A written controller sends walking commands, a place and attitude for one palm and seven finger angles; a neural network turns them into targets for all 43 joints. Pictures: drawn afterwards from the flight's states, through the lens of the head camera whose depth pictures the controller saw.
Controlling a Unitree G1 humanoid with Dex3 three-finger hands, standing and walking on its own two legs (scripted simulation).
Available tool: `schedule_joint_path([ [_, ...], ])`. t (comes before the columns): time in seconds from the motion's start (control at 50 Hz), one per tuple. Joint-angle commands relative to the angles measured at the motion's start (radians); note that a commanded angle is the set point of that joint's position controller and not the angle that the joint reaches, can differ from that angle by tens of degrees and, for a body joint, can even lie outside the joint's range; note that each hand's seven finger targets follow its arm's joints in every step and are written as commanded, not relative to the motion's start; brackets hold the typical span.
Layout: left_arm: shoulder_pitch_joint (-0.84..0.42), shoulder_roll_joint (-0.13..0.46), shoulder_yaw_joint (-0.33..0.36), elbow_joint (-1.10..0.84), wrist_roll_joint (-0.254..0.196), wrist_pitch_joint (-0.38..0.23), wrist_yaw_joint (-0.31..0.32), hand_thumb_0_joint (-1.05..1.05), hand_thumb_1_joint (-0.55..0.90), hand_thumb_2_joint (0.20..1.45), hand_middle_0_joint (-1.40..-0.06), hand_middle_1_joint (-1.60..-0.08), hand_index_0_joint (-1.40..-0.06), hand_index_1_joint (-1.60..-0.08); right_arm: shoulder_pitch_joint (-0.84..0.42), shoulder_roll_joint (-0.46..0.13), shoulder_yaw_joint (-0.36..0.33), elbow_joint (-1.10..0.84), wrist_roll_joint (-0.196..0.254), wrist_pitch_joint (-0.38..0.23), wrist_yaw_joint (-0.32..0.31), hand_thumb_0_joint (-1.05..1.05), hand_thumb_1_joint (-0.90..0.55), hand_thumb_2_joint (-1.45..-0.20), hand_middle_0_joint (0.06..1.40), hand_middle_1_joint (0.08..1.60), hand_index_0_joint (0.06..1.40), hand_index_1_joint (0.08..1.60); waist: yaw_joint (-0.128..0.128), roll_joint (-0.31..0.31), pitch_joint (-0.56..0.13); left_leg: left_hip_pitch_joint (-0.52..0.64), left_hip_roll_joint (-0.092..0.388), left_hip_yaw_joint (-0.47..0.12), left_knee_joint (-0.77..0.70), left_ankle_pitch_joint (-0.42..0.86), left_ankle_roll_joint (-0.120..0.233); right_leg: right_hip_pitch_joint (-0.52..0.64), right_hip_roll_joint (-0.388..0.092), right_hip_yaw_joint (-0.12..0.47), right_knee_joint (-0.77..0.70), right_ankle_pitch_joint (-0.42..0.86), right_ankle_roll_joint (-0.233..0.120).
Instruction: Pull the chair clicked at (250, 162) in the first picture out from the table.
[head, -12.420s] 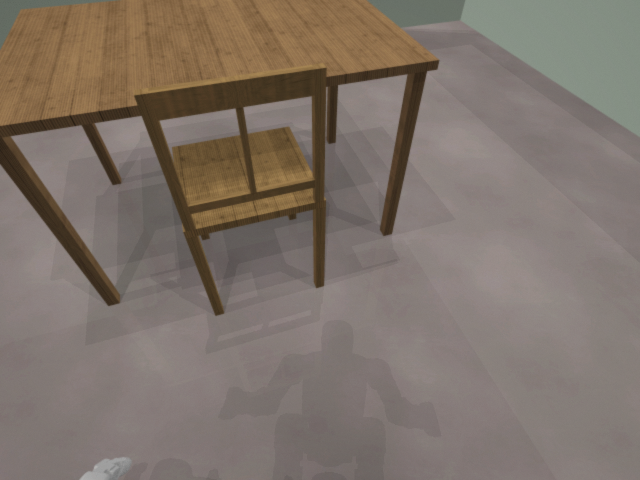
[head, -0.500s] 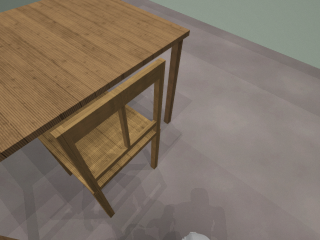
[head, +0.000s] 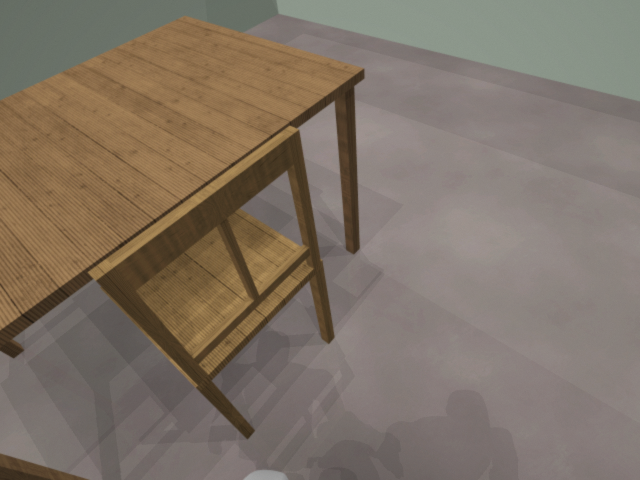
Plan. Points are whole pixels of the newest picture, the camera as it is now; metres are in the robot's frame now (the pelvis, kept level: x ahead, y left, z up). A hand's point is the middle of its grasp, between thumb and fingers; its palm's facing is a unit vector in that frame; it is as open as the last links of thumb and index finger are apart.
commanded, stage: come to a stop and stand still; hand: left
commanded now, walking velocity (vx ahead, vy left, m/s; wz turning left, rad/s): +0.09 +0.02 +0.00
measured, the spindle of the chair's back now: (239, 261) +0.51 +0.22 -0.12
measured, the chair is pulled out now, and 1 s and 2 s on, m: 0.00 0.00 0.00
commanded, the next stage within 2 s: look again from close up in 0.72 s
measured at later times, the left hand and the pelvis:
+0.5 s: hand out of the picture -0.03 +0.25 -0.19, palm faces +0.04 -0.98 -0.19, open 7.4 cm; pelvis -0.02 +0.08 -0.01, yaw -1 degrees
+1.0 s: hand out of the picture -0.02 +0.25 -0.19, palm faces -0.02 -0.98 -0.21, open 7.3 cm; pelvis -0.03 +0.08 -0.01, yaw -2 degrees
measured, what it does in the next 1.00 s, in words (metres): steps on the spot: left foot, then right foot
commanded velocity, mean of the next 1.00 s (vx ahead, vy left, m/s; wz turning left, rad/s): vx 0.00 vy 0.00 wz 0.00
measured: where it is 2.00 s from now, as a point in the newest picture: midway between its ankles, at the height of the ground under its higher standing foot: outside the picture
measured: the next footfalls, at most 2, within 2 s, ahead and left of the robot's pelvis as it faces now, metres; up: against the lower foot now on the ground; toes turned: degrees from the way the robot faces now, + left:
left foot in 0.22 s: -0.01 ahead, +0.18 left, +0.00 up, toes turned +1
right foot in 0.48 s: +0.00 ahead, -0.05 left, +0.00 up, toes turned -2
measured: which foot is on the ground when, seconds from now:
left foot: up 0.00-0.20, down 0.22-1.00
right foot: down 0.00-0.24, up 0.26-0.46, down 0.48-1.00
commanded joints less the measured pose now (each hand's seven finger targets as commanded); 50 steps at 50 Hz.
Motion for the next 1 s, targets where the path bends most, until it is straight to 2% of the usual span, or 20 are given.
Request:
schedule_joint_path([
  [0.0, 0.087, 0.21, 0.042, -0.035, 0.011, -0.008, -0.001, 0.0, 0.9, 0.9, -0.2, -0.3, -0.2, -0.3, -0.002, -0.025, 0.011, -0.064, 0.007, -0.031, 0.001, 0.0, -0.9, -0.9, 0.2, 0.3, 0.2, 0.3, 0.023, -0.26, -0.049, -0.03, 0.018, 0.021, -0.163, -0.027, 0.008, 0.106, -0.196, 0.242, -0.217, 0.022, -0.091],
  [0.08, 0.069, 0.234, 0.049, -0.027, 0.016, -0.001, -0.011, 0.0, 0.9, 0.9, -0.2, -0.3, -0.2, -0.3, 0.002, -0.009, 0.023, -0.06, 0.016, -0.053, -0.001, 0.0, -0.9, -0.9, 0.2, 0.3, 0.2, 0.3, 0.024, -0.283, -0.032, 0.091, 0.005, 0.071, -0.364, -0.068, 0.031, 0.034, -0.187, 0.24, -0.25, -0.087, -0.105],
  [0.14, 0.039, 0.222, 0.046, -0.006, 0.005, 0.006, -0.012, 0.0, 0.9, 0.9, -0.2, -0.3, -0.2, -0.3, 0.101, 0.007, 0.036, -0.019, 0.017, -0.073, -0.012, 0.0, -0.9, -0.9, 0.2, 0.3, 0.2, 0.3, -0.021, -0.232, -0.053, 0.263, -0.007, 0.093, -0.609, 0.06, 0.045, -0.035, -0.137, 0.194, -0.195, -0.115, -0.063],
  [0.16, 0.032, 0.208, 0.039, -0.002, -0.001, 0.009, -0.013, 0.0, 0.9, 0.9, -0.2, -0.3, -0.2, -0.3, 0.129, 0.005, 0.039, -0.002, 0.022, -0.081, -0.015, 0.0, -0.9, -0.9, 0.2, 0.3, 0.2, 0.3, -0.034, -0.186, -0.057, 0.349, 0.004, 0.088, -0.686, 0.108, 0.048, -0.102, -0.106, 0.167, -0.153, -0.164, -0.035],
  [0.18, 0.043, 0.167, 0.028, 0.001, -0.009, 0.014, -0.014, 0.0, 0.9, 0.9, -0.2, -0.3, -0.2, -0.3, 0.147, -0.026, 0.037, 0.002, 0.018, -0.09, -0.02, 0.0, -0.9, -0.9, 0.2, 0.3, 0.2, 0.3, -0.037, -0.057, -0.058, 0.373, 0.064, 0.022, -0.744, 0.078, 0.059, -0.151, -0.062, 0.133, -0.073, -0.196, -0.012],
  [0.2, 0.065, 0.116, 0.019, 0.001, -0.014, 0.019, -0.018, 0.0, 0.9, 0.9, -0.2, -0.3, -0.2, -0.3, 0.134, -0.083, 0.027, -0.01, 0.007, -0.095, -0.024, 0.0, -0.9, -0.9, 0.2, 0.3, 0.2, 0.3, -0.029, 0.136, -0.027, 0.281, 0.208, -0.171, -0.848, -0.048, 0.1, -0.172, 0.013, 0.055, 0.046, -0.202, 0.019],
  [0.22, 0.067, 0.091, 0.013, 0.008, -0.009, 0.021, -0.017, 0.0, 0.9, 0.9, -0.2, -0.3, -0.2, -0.3, 0.08, -0.12, 0.027, -0.031, 0.005, -0.089, -0.028, 0.0, -0.9, -0.9, 0.2, 0.3, 0.2, 0.3, -0.011, 0.213, 0.04, 0.119, 0.289, -0.252, -0.945, -0.155, 0.147, -0.131, 0.042, 0.001, 0.123, -0.217, 0.036],
  [0.24, 0.075, 0.088, 0.01, 0.018, -0.003, 0.017, -0.02, 0.0, 0.9, 0.9, -0.2, -0.3, -0.2, -0.3, 0.031, -0.108, 0.035, -0.044, 0.001, -0.086, -0.032, 0.0, -0.9, -0.9, 0.2, 0.3, 0.2, 0.3, 0.01, 0.131, 0.079, -0.003, 0.283, -0.235, -0.967, -0.224, 0.178, -0.066, 0.041, 0.02, 0.192, -0.181, 0.034],
  [0.26, 0.079, 0.085, 0.009, 0.04, 0.002, 0.025, -0.02, 0.0, 0.9, 0.9, -0.2, -0.3, -0.2, -0.3, -0.001, -0.084, 0.041, -0.034, 0.002, -0.095, -0.037, 0.0, -0.9, -0.9, 0.2, 0.3, 0.2, 0.3, 0.017, 0.232, 0.09, 0.0, 0.247, -0.214, -0.989, -0.18, 0.174, -0.078, 0.032, 0.033, 0.238, -0.18, 0.037],
  [0.32, 0.097, 0.091, 0.002, 0.079, -0.001, 0.02, -0.023, 0.0, 0.9, 0.9, -0.2, -0.3, -0.2, -0.3, 0.014, -0.03, 0.061, -0.007, 0.01, -0.098, -0.05, 0.0, -0.9, -0.9, 0.2, 0.3, 0.2, 0.3, 0.014, 0.209, 0.081, 0.117, 0.183, -0.099, -0.901, 0.108, 0.178, -0.107, 0.034, 0.048, 0.286, -0.16, 0.037],
  [0.36, 0.09, 0.081, -0.008, 0.09, -0.007, 0.01, -0.022, 0.0, 0.9, 0.9, -0.2, -0.3, -0.2, -0.3, 0.057, -0.017, 0.062, 0.018, 0.014, -0.103, -0.054, 0.0, -0.9, -0.9, 0.2, 0.3, 0.2, 0.3, 0.001, 0.107, 0.035, 0.235, 0.19, -0.074, -0.834, 0.349, 0.193, -0.099, 0.033, 0.034, 0.208, -0.163, 0.044],
  [0.42, 0.09, 0.068, -0.016, 0.104, -0.014, -0.004, -0.014, 0.0, 0.9, 0.9, -0.2, -0.3, -0.2, -0.3, 0.116, -0.02, 0.061, 0.048, 0.015, -0.112, -0.058, 0.0, -0.9, -0.9, 0.2, 0.3, 0.2, 0.3, -0.008, 0.056, -0.032, 0.323, 0.179, -0.069, -0.73, 0.588, 0.18, -0.006, 0.033, 0.035, -0.005, -0.054, 0.049],
  [0.48, 0.12, 0.099, -0.019, 0.132, -0.017, -0.019, -0.005, 0.0, 0.9, 0.9, -0.2, -0.3, -0.2, -0.3, 0.127, 0.016, 0.066, 0.055, 0.027, -0.121, -0.054, 0.0, -0.9, -0.9, 0.2, 0.3, 0.2, 0.3, -0.018, -0.014, -0.085, 0.28, 0.108, -0.025, -0.686, 0.485, 0.107, 0.141, -0.038, 0.103, -0.076, 0.283, 0.015],
  [0.5, 0.117, 0.103, -0.023, 0.135, -0.017, -0.018, -0.004, 0.0, 0.9, 0.9, -0.2, -0.3, -0.2, -0.3, 0.127, 0.021, 0.067, 0.059, 0.028, -0.123, -0.053, 0.0, -0.9, -0.9, 0.2, 0.3, 0.2, 0.3, -0.02, 0.0, -0.067, 0.266, 0.098, -0.025, -0.71, 0.417, 0.1, 0.139, -0.052, 0.096, -0.071, 0.279, 0.009],
  [0.56, 0.093, 0.084, -0.026, 0.14, -0.02, -0.019, -0.001, 0.0, 0.9, 0.9, -0.2, -0.3, -0.2, -0.3, 0.15, 0.019, 0.067, 0.082, 0.023, -0.119, -0.054, 0.0, -0.9, -0.9, 0.2, 0.3, 0.2, 0.3, -0.027, -0.131, -0.071, 0.298, 0.107, -0.014, -0.708, 0.427, 0.093, 0.129, -0.03, 0.086, -0.057, 0.305, 0.005],
  [0.78, 0.085, 0.07, -0.027, 0.145, -0.018, -0.002, 0.0, 0.0, 0.9, 0.9, -0.2, -0.3, -0.2, -0.3, 0.178, 0.05, 0.081, 0.121, 0.02, -0.117, -0.055, 0.0, -0.9, -0.9, 0.2, 0.3, 0.2, 0.3, -0.017, -0.01, 0.065, 0.221, 0.106, -0.018, -0.784, 0.24, 0.092, 0.087, -0.011, 0.089, -0.102, 0.102, 0.012],
  [0.8, 0.145, 0.107, -0.038, 0.149, 0.001, -0.043, 0.036, 0.0, 0.9, 0.9, -0.2, -0.3, -0.2, -0.3, 0.088, -0.01, 0.081, 0.044, 0.028, -0.136, -0.034, 0.0, -0.9, -0.9, 0.2, 0.3, 0.2, 0.3, 0.009, -0.053, 0.081, 0.142, 0.113, 0.026, -0.582, 0.434, 0.071, 0.048, -0.057, 0.107, -0.052, 0.431, 0.013],
  [0.82, 0.13, 0.124, -0.028, 0.107, -0.009, -0.047, 0.029, 0.0, 0.9, 0.9, -0.2, -0.3, -0.2, -0.3, 0.148, 0.034, 0.079, 0.024, 0.012, -0.132, -0.033, 0.0, -0.9, -0.9, 0.2, 0.3, 0.2, 0.3, -0.029, 0.014, 0.009, 0.164, 0.07, 0.01, -0.625, 0.205, 0.073, 0.083, -0.069, 0.136, -0.015, 0.3, -0.018],
  [0.88, 0.108, 0.11, -0.039, 0.09, -0.013, -0.04, 0.007, 0.0, 0.9, 0.9, -0.2, -0.3, -0.2, -0.3, 0.179, 0.03, 0.089, 0.026, 0.011, -0.137, -0.031, 0.0, -0.9, -0.9, 0.2, 0.3, 0.2, 0.3, -0.027, 0.029, -0.068, 0.185, 0.099, -0.005, -0.647, 0.225, 0.102, 0.086, -0.012, 0.099, -0.004, 0.053, -0.027],
  [0.98, 0.09, 0.091, -0.043, 0.08, -0.013, -0.024, -0.003, 0.0, 0.9, 0.9, -0.2, -0.3, -0.2, -0.3, 0.171, 0.008, 0.089, 0.017, 0.013, -0.134, -0.035, 0.0, -0.9, -0.9, 0.2, 0.3, 0.2, 0.3, -0.029, -0.006, 0.017, 0.151, 0.112, -0.025, -0.684, 0.21, 0.116, 0.043, 0.01, 0.086, 0.007, 0.0, -0.02],
])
